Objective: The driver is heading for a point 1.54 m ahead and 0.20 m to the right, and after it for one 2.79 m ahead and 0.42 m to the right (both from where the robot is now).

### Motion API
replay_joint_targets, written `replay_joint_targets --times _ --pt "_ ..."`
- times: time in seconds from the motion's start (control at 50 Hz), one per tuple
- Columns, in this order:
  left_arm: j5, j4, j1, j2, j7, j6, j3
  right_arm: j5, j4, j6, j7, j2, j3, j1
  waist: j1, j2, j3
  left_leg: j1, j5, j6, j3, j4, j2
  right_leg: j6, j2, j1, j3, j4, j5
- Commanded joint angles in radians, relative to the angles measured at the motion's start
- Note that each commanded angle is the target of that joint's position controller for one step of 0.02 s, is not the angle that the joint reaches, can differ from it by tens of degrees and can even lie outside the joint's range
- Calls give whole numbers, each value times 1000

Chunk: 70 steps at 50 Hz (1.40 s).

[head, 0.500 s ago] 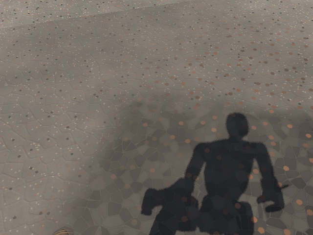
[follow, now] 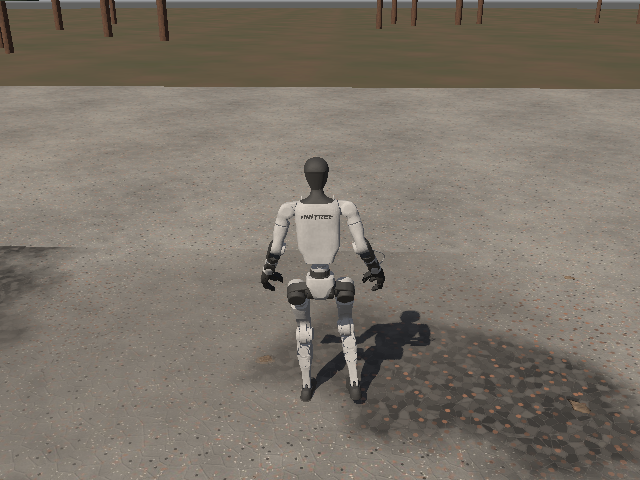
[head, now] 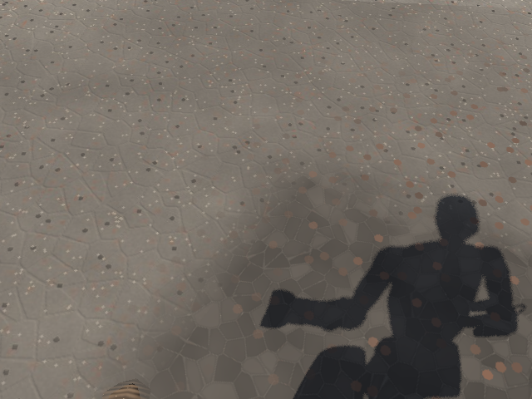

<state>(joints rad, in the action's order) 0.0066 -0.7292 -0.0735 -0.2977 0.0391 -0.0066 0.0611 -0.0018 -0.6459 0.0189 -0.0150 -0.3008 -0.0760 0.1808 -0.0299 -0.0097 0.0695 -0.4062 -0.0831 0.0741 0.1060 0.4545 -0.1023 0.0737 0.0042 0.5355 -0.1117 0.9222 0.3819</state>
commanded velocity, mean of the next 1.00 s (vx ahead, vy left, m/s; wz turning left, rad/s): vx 0.11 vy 0.00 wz -0.13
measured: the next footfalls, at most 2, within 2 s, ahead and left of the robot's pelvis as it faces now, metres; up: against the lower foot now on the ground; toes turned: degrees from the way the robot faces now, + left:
right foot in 0.18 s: +0.10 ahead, -0.16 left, +0.00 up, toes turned +12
left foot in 0.50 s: +0.03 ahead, +0.09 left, +0.00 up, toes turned -1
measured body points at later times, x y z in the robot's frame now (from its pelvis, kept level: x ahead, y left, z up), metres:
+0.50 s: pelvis +0.03 -0.05 +0.00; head +0.06 -0.05 +0.45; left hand +0.12 +0.23 -0.11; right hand +0.22 -0.30 -0.10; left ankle -0.01 +0.09 -0.74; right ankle +0.06 -0.17 -0.74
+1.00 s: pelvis +0.08 -0.11 +0.00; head +0.10 -0.14 +0.45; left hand +0.23 +0.14 -0.09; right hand +0.15 -0.42 -0.11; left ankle +0.08 +0.05 -0.66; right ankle +0.04 -0.19 -0.74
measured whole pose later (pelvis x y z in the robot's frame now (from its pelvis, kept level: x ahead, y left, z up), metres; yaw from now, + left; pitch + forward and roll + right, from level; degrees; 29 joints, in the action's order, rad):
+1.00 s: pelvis +0.08 -0.11 +0.00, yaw -12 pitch +1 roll +1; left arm -0.01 -0.70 -0.32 -0.28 -0.02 0.04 0.05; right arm -0.01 -0.74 -0.08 0.01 -0.32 -0.08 0.23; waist 0.01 0.04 0.01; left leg -0.47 -0.36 0.00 0.01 1.08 0.05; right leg -0.08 -0.05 0.22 -0.02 0.50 0.30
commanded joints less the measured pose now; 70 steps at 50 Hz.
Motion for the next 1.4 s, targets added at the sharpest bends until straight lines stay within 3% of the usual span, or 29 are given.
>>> replay_joint_targets --times 0.02,0.14,0.18,0.2,0.22,0.26,0.32,0.4,0.48,0.52,0.54,0.58,0.64,0.68,0.76,0.84,0.86,0.88,0.9,0.92,0.94,0.98,1.12,1.26,1.3,1.34,1.36,1.38,1.4 --pt "-3 36 -59 -77 1 3 22 -1 86 1 -18 -170 -50 -39 25 134 -197 116 -119 144 302 -151 224 12 -19 -76 8 -78 -57" --pt "-14 38 -72 -89 -22 35 30 -8 96 23 -13 -161 -49 -39 20 179 -178 150 -121 117 408 -102 213 -27 -43 -181 16 -332 -66" --pt "-4 15 -142 -111 -29 42 41 -18 95 31 -18 -131 -38 -31 51 146 -186 96 -145 56 356 -18 159 -71 19 -336 12 -535 -210" --pt "18 28 -139 -176 -26 38 52 -8 89 31 -17 -77 -22 25 15 -46 -195 -4 -356 -5 224 184 59 -146 228 -418 -184 -611 -244" --pt "52 29 -114 -220 -29 33 57 -11 122 18 -18 -110 -34 -12 4 -289 -112 -143 -534 -58 59 370 -70 -306 357 -320 -414 -668 -359" --pt "30 63 -20 -116 -24 42 29 7 67 7 -16 -168 -54 31 -12 -141 -108 -104 -459 -108 123 613 -18 -314 306 -282 -321 -628 -390" --pt "-3 46 16 -38 -34 43 -9 25 21 23 -16 -47 -16 53 -28 -111 -107 -18 -351 -169 50 506 63 -244 179 -302 -172 -596 -442" --pt "-13 24 -112 -171 -29 8 36 -7 53 3 -17 -52 -12 -78 68 -189 -106 44 -358 -184 -54 192 47 -259 147 -414 -212 -539 -530" --pt "-42 37 -95 -174 -21 -3 43 -17 5 -7 -24 -82 -25 2 29 -187 -129 188 -139 -125 -50 -101 44 -243 144 -417 -301 -512 -569" --pt "-34 50 -98 -129 -17 4 32 3 1 -8 -30 -136 -40 52 25 -67 -202 404 84 -60 16 -59 181 -173 88 -251 -239 -427 -431" --pt "-41 70 -86 -95 -20 11 28 14 -19 0 -25 -187 -57 38 51 171 -172 395 181 23 93 -48 258 -118 -21 -124 -70 -344 -242" --pt "-31 64 -74 -139 -26 14 43 33 9 -1 -26 -127 -43 6 6 245 -141 396 350 171 242 -113 451 -52 -53 15 30 -47 195" --pt "-29 56 -93 -114 -30 -21 48 1 4 -24 -34 -113 -33 -33 31 131 -89 379 153 145 150 -149 424 -13 25 109 25 140 124" --pt "-31 83 -30 -83 -43 -22 31 -7 -20 -29 -33 -126 -37 7 -16 156 -46 377 -147 128 113 -219 381 -8 41 136 70 72 32" --pt "-31 127 10 -74 -73 -2 14 -12 -33 -44 -17 -172 -49 21 -33 172 -42 305 -251 102 18 -247 364 -50 44 -40 145 -168 14" --pt "-34 65 -174 -112 -75 4 33 -31 -45 -58 10 -171 -47 7 63 123 -61 126 -297 60 -78 -105 346 -112 -32 -376 234 -373 -99" --pt "-42 35 -286 -153 -66 4 56 -16 -49 -65 15 -127 -31 19 113 52 -105 34 -249 18 -146 73 303 -144 -39 -546 192 -402 -82" --pt "-44 22 -412 -255 -48 7 84 21 -11 -74 19 -48 -4 -19 152 -223 -136 -184 -398 -79 -261 493 201 -237 190 -697 -172 -523 -65" --pt "-24 59 -407 -322 -60 34 83 4 64 -99 14 -40 1 -85 148 -320 -166 -464 -544 -106 -105 713 59 -440 362 -730 -692 -717 218" --pt "-18 66 -370 -234 -67 58 60 -34 63 -120 19 -122 -16 -116 154 -180 -96 -530 -482 -81 -21 790 134 -444 376 -697 -661 -754 285" --pt "-15 71 -327 -178 -66 71 41 -40 53 -133 27 -144 -22 -107 120 -151 -35 -521 -375 -54 -20 753 168 -405 338 -636 -556 -743 240" --pt "-15 90 -247 -147 -57 72 27 5 19 -142 26 -142 -27 -74 68 -69 2 -425 -226 -58 -24 621 207 -340 250 -531 -373 -730 11" --pt "-22 72 -297 -168 -15 66 34 6 35 -129 37 -58 1 -190 82 -77 -2 -234 120 -139 -70 217 119 -286 125 -392 -146 -739 -300" --pt "-23 -7 -379 -157 -19 64 33 -18 57 -140 73 -67 15 -289 122 -95 37 -213 153 -59 -97 39 127 -259 213 -551 -108 -714 -415" --pt "-21 -13 -371 -171 -18 57 36 -15 47 -139 74 -92 5 -243 94 -112 -4 -148 59 -15 -133 34 96 -239 216 -621 -74 -630 -700" --pt "-13 -10 -352 -176 -13 44 33 -12 -4 -132 63 -145 -25 -41 -17 -111 -164 130 38 49 -188 26 34 -204 165 -624 -1 -355 -1087" --pt "2 7 -348 -156 -8 42 20 -7 -33 -126 57 -179 -33 136 -93 -61 -298 445 51 114 -34 72 153 -176 140 -433 9 -101 -924" --pt "4 31 -460 -58 -19 57 -8 -3 -54 -123 60 -270 -57 242 -41 225 -445 812 -165 303 501 16 409 -83 -50 -25 55 325 -264" --pt "-2 35 -406 -102 -26 81 -9 -28 -69 -124 66 -180 -34 242 -62 228 -439 838 -317 297 721 -149 430 -85 -76 126 -36 418 138"
Velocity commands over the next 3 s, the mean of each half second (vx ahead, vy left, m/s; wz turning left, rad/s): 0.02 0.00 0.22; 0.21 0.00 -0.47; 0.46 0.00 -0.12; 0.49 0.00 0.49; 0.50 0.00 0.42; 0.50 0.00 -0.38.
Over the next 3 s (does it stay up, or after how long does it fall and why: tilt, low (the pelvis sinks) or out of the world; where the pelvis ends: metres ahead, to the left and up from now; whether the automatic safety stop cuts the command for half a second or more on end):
stays up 1.18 -0.15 -0.01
